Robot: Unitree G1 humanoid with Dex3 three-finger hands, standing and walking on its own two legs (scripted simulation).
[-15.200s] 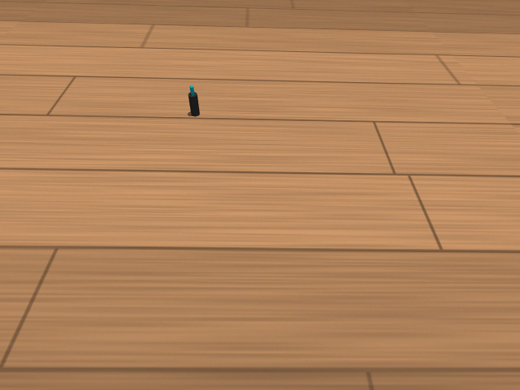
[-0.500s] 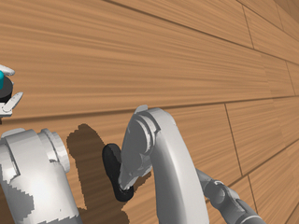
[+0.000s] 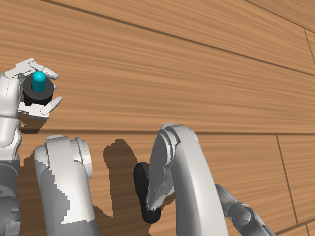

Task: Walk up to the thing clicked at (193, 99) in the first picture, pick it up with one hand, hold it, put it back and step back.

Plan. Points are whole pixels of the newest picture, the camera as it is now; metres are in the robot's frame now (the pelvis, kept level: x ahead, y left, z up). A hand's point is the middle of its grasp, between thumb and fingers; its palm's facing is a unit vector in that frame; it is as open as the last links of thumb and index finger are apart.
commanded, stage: settle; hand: left
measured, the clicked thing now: (38, 94) +0.43 +0.22 -0.12
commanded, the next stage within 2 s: lift in 1.00 s
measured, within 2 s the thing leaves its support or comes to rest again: neither
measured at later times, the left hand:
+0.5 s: hand (37, 75) +0.42 +0.22 -0.01, palm faces -0.03 -1.00 -0.07, open 7.9 cm
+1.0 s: hand (31, 64) +0.42 +0.22 +0.04, palm faces +0.02 -1.00 -0.03, open 7.9 cm
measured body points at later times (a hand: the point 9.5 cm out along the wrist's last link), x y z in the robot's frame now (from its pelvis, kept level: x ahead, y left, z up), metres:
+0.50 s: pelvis +0.02 -0.01 +0.03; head +0.21 +0.08 +0.43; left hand +0.42 +0.27 +0.00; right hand +0.20 -0.25 -0.08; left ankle +0.08 +0.12 -0.28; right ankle +0.14 -0.13 -0.28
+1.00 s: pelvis +0.02 -0.02 +0.06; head +0.21 +0.06 +0.46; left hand +0.41 +0.27 +0.04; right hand +0.22 -0.26 -0.05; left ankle +0.08 +0.12 -0.28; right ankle +0.14 -0.13 -0.28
